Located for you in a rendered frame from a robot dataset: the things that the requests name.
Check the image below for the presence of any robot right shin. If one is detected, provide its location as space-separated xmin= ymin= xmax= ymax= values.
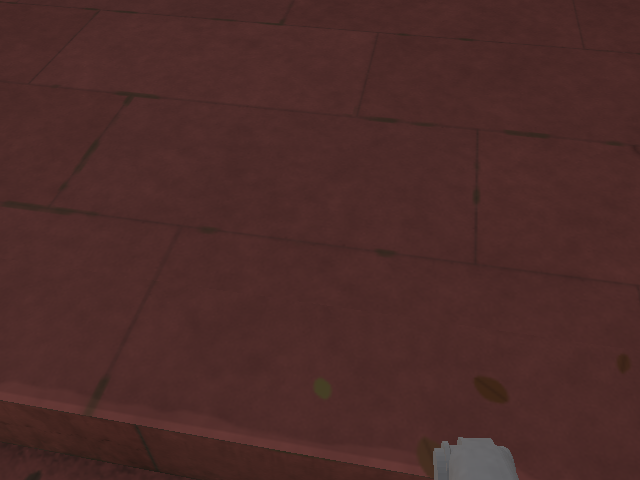
xmin=500 ymin=446 xmax=516 ymax=470

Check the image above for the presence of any right robot thigh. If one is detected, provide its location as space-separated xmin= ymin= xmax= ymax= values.
xmin=433 ymin=437 xmax=519 ymax=480

